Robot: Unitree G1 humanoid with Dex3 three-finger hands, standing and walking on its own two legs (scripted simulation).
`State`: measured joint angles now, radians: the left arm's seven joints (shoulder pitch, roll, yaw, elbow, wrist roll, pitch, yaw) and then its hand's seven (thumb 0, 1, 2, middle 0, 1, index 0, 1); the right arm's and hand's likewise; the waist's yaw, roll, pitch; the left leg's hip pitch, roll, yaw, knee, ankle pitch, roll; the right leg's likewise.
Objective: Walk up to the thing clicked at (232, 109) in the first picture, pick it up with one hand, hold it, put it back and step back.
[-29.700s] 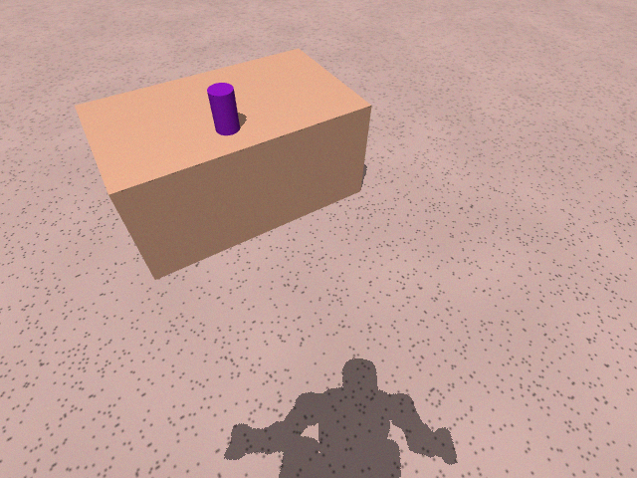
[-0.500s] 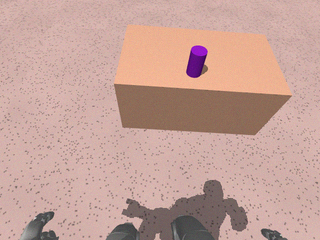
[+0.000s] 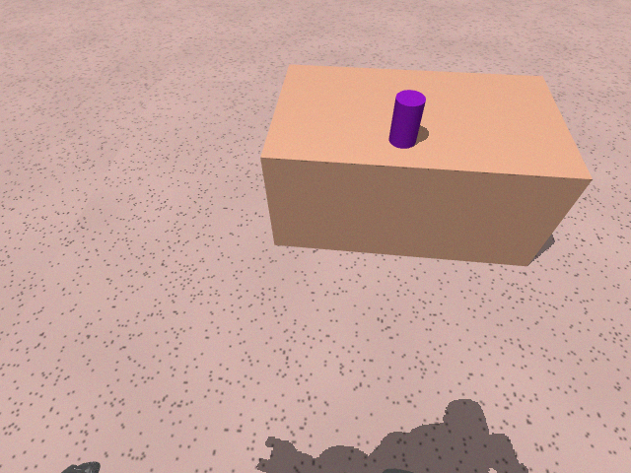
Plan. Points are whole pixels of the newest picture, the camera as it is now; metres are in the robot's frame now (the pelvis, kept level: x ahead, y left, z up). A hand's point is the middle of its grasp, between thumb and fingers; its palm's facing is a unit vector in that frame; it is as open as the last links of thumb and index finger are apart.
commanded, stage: step back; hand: right
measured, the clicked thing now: (406, 120) +1.08 -0.21 -0.23
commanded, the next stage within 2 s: stand in 0.84 s
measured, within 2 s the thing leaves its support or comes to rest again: neither
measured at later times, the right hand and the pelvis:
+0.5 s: hand out of the picture +0.10 -0.25 -0.14, palm faces -0.03 +0.93 -0.38, open 7.3 cm; pelvis +0.02 +0.01 +0.01, yaw +0 degrees
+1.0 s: hand out of the picture +0.14 -0.23 -0.12, palm faces +0.02 +0.94 -0.34, open 7.3 cm; pelvis +0.04 +0.02 +0.02, yaw -1 degrees
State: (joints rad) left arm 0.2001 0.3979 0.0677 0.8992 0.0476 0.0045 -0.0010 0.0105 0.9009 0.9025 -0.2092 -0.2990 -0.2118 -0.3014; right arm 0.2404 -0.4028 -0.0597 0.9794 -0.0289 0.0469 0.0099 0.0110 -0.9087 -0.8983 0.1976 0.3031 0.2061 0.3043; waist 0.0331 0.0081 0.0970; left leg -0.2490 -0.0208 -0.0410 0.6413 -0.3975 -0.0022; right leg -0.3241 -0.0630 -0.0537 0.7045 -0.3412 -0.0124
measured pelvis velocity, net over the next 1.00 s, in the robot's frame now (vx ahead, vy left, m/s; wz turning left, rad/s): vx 0.04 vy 0.02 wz -0.03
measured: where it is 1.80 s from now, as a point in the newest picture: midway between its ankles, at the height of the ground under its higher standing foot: outside the picture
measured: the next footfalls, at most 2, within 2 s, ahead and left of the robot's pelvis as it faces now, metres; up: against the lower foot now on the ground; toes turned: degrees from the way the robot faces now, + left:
none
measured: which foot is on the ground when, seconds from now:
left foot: down 0.00-1.00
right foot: down 0.00-1.00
